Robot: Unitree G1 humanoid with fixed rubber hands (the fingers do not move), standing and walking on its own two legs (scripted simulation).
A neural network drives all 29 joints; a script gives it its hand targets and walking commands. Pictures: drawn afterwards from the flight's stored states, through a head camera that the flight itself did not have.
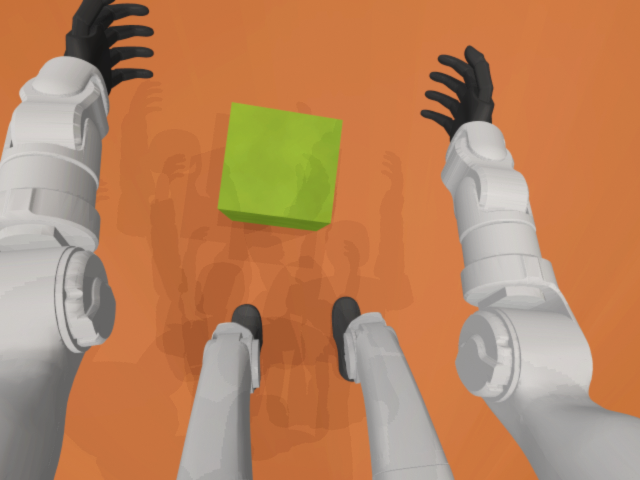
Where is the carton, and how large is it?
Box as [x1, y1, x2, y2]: [217, 102, 342, 230]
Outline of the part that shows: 232,102 217,208 232,220 310,230 317,230 330,222 342,120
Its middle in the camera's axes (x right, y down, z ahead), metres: -0.09 -0.13 +0.85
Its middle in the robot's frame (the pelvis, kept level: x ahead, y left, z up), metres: +0.52 +0.00 -0.53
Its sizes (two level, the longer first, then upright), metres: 0.210 0.200 0.250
